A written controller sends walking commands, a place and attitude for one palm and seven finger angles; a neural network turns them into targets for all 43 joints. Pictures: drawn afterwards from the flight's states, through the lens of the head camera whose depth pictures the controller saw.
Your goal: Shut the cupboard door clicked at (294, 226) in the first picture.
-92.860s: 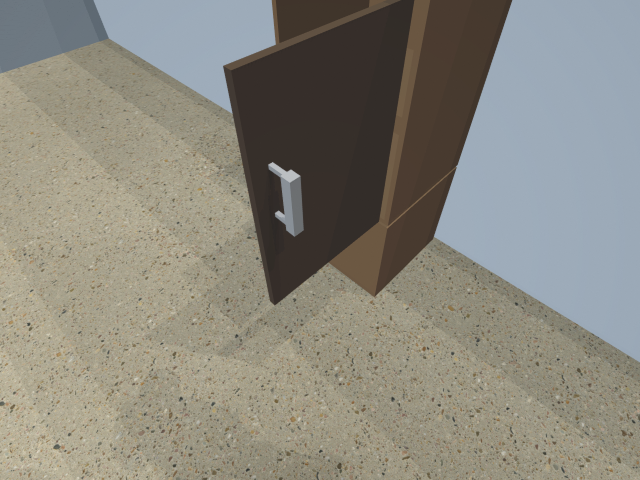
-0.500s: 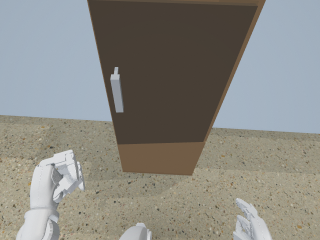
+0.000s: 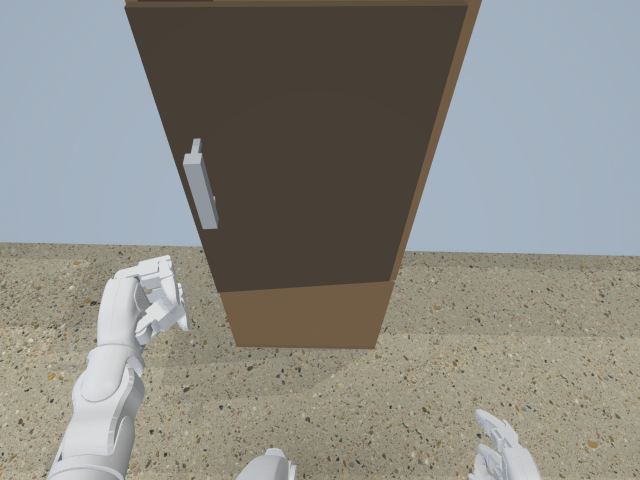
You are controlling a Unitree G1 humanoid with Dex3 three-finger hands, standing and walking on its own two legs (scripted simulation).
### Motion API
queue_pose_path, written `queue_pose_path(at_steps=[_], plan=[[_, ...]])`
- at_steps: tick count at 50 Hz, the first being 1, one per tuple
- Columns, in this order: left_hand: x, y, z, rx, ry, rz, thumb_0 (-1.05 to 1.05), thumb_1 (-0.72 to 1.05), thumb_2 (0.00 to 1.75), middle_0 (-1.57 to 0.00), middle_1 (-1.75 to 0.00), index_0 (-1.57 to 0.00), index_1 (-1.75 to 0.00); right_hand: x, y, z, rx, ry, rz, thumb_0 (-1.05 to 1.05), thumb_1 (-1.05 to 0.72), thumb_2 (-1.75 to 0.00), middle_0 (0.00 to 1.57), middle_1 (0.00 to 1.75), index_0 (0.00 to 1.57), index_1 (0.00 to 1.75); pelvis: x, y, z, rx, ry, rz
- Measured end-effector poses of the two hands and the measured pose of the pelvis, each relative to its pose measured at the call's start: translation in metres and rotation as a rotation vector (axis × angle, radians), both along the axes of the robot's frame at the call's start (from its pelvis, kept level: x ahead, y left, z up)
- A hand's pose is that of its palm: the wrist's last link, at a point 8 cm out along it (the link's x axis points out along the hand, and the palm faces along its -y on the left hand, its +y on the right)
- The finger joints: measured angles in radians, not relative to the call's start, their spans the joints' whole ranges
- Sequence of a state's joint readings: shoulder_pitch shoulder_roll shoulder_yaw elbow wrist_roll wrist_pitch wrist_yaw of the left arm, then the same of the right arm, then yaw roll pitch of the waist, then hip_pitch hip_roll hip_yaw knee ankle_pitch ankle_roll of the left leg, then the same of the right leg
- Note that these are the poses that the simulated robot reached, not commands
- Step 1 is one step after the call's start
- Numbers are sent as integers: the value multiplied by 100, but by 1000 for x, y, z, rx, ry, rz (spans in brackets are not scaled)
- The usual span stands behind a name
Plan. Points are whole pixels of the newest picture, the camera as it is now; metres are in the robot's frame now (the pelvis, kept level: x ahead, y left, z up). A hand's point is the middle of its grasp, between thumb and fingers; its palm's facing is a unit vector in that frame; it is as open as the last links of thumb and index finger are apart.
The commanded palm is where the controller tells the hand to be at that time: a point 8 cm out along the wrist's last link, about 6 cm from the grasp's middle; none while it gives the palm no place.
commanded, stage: bring the fist close to the handle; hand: left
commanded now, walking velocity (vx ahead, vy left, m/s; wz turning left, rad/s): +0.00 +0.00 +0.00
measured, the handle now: (203, 184) +0.52 +0.21 +0.06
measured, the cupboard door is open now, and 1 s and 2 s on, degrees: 6 6 0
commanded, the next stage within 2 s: push the door shut along its arc in 1.00 s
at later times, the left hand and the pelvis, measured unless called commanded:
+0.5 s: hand (211, 241) +0.40 +0.17 +0.08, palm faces +0.13 -0.99 -0.01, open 3.1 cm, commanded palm +0.37 +0.21 +0.07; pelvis +0.02 +0.00 +0.00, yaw -1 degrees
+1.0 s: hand (216, 234) +0.42 +0.17 +0.07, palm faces +0.18 -0.98 +0.00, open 3.1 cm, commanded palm +0.39 +0.20 +0.07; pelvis +0.01 +0.00 +0.00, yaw -1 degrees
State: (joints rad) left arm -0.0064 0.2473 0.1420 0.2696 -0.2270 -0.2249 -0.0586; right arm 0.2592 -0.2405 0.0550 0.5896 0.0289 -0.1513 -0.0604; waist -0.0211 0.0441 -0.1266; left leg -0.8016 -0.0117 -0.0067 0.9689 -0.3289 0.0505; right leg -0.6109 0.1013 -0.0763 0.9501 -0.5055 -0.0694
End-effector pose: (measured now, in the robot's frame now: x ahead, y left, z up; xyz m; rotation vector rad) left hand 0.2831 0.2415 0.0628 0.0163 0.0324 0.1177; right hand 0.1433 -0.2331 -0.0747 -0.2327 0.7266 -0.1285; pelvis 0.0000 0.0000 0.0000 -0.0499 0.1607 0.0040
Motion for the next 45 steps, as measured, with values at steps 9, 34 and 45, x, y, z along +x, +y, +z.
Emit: queue_pose_path(at_steps=[9, 34, 45], plan=[[31, 2, 7, 13, -75, 45, 2, 90, 90, -130, -150, -130, -150, -4, -18, -10, -8, 96, -39, 1, -90, -90, 21, 30, 20, 30, 19, -2, 0, 18, 37, -18], [108, -34, 5, -21, -30, 44, 2, 90, 90, -130, -150, -130, -150, -33, -7, -23, 21, 220, -84, 1, -90, -90, 21, 30, 20, 30, 15, 5, -1, 9, 65, -21], [110, -27, 3, 0, -47, 54, 2, 90, 90, -130, -150, -130, -150, -79, -17, -31, 17, 337, -143, 1, -90, -90, 20, 30, 20, 30, 9, 5, -3, 9, 65, -32]])
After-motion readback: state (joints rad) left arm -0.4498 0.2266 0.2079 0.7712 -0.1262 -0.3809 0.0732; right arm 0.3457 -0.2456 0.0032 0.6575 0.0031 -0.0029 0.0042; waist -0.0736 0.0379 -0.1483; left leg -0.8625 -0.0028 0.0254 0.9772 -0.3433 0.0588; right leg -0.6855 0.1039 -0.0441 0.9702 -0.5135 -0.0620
